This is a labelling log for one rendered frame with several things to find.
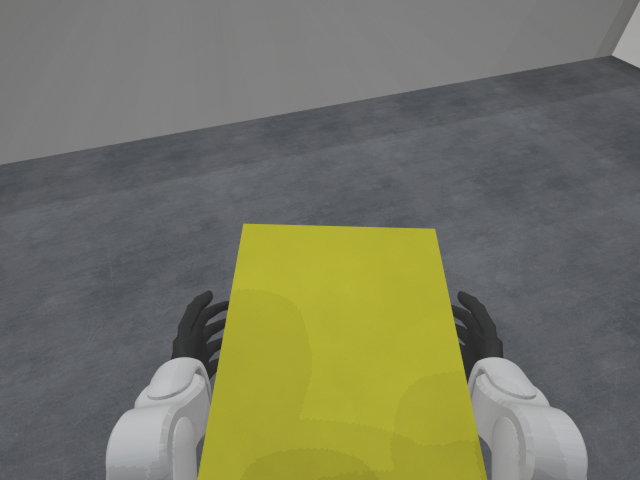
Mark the left robot hand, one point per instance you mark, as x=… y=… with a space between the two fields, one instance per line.
x=193 y=334

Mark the right robot forearm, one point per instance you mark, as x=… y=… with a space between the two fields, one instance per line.
x=529 y=439

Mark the right robot hand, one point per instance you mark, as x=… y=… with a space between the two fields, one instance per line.
x=480 y=337

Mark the left robot forearm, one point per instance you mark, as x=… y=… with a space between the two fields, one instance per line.
x=157 y=439

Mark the carton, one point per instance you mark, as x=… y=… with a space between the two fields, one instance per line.
x=340 y=360

